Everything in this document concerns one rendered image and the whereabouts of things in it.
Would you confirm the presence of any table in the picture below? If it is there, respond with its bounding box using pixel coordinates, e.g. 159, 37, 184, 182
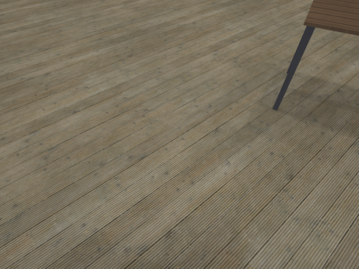
273, 0, 359, 110

